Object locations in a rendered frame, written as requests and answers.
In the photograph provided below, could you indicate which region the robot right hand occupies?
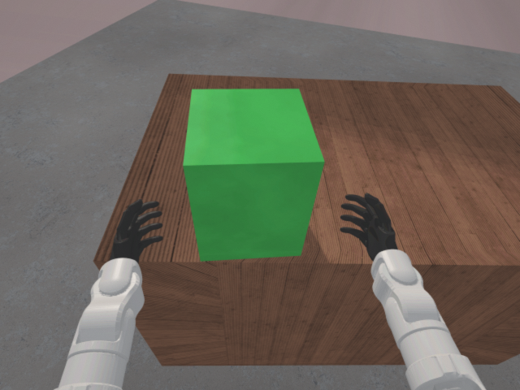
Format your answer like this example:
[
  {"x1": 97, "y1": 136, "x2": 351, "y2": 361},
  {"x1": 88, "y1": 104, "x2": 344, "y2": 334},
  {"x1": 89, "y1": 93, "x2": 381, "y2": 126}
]
[{"x1": 340, "y1": 193, "x2": 398, "y2": 261}]

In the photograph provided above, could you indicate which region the carton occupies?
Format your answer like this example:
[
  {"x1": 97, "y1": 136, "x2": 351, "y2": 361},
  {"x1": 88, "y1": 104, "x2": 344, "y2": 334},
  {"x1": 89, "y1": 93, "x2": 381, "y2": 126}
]
[{"x1": 183, "y1": 89, "x2": 325, "y2": 262}]

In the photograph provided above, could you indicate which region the robot left hand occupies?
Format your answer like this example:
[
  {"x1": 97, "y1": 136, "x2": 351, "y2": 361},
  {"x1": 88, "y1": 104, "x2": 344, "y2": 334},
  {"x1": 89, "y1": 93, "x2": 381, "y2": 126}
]
[{"x1": 110, "y1": 199, "x2": 163, "y2": 263}]

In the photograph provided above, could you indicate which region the left robot forearm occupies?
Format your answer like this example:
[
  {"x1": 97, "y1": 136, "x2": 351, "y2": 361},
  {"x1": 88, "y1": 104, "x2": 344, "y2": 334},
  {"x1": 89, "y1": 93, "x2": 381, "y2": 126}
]
[{"x1": 54, "y1": 258, "x2": 145, "y2": 390}]

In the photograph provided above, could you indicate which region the pedestal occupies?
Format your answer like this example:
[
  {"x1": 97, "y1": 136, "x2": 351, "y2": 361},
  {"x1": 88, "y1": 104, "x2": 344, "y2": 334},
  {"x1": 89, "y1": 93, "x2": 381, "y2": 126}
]
[{"x1": 93, "y1": 74, "x2": 520, "y2": 366}]

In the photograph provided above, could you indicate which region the right robot forearm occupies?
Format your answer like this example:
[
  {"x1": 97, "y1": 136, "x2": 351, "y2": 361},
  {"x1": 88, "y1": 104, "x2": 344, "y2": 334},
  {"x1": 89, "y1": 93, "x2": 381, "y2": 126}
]
[{"x1": 370, "y1": 249, "x2": 487, "y2": 390}]

